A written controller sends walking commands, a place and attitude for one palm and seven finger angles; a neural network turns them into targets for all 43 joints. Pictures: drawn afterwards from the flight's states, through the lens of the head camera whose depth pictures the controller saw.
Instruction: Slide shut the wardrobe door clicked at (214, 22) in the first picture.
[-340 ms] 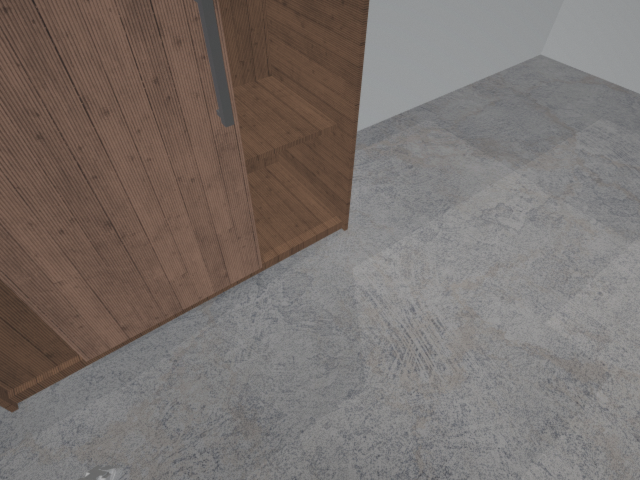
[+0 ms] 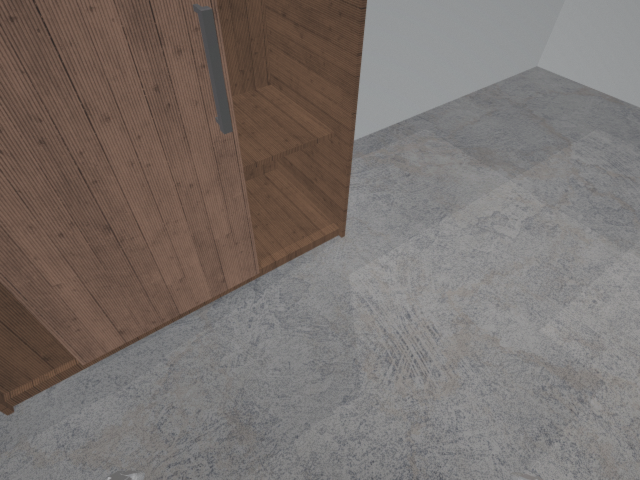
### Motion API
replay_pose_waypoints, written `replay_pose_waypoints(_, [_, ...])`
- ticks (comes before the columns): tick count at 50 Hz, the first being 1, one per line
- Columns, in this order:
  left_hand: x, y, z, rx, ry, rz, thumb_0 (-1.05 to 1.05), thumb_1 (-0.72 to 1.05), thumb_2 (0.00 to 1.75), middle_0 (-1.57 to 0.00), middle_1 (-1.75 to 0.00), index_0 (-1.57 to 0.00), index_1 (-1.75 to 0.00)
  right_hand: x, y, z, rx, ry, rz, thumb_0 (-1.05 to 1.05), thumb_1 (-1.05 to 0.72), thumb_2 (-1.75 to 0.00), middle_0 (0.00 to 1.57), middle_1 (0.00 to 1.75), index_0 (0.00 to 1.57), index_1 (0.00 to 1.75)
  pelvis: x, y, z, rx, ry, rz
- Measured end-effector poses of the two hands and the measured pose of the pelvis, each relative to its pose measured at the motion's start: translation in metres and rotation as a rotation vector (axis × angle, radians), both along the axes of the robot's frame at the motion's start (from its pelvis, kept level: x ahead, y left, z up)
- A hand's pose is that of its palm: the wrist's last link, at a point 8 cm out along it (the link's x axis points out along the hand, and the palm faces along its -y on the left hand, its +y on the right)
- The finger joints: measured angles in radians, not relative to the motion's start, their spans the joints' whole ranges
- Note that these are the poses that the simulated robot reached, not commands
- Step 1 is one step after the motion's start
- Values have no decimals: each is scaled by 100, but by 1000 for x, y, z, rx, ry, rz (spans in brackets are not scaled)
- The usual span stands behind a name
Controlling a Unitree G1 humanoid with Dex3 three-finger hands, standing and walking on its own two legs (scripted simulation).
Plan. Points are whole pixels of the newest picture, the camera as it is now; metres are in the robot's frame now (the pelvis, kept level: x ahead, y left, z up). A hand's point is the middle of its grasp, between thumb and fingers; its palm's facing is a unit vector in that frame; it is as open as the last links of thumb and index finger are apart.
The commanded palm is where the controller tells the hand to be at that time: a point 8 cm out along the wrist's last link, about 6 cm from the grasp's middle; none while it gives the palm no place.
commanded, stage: stand and wait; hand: left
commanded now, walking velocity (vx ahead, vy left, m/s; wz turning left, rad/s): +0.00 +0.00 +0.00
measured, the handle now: (212, 73) +0.91 +0.30 +0.08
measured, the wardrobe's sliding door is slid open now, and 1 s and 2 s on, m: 0.41 0.41 0.41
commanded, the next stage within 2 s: look at it before walking up in 0.48 s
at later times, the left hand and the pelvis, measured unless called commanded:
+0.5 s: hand out of the picture +0.06 +0.24 -0.15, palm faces -0.03 -0.94 -0.35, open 7.4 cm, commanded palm none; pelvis -0.02 -0.01 +0.00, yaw +0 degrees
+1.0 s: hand out of the picture +0.04 +0.24 -0.15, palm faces -0.03 -0.94 -0.33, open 7.4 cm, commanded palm none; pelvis -0.02 -0.01 +0.01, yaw +0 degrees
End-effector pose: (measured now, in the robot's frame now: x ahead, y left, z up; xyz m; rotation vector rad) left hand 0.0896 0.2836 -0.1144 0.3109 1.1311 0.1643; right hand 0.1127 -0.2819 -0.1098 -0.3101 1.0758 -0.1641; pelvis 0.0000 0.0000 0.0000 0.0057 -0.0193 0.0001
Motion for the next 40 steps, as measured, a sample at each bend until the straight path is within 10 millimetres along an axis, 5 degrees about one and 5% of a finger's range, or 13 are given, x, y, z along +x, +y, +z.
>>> replay_pose_waypoints(18, [-36,1,0,22,81,29,1,91,90,-20,-30,-20,-30,-62,-20,-9,-14,144,-59,1,-91,-90,21,30,21,30,-11,-9,3,-1,-13,-1])
replay_pose_waypoints(40, [-40,-5,1,8,57,20,1,91,90,-20,-30,-20,-30,-71,-19,-7,-3,130,-56,0,-91,-90,21,30,21,30,-23,-11,5,-3,-14,-1])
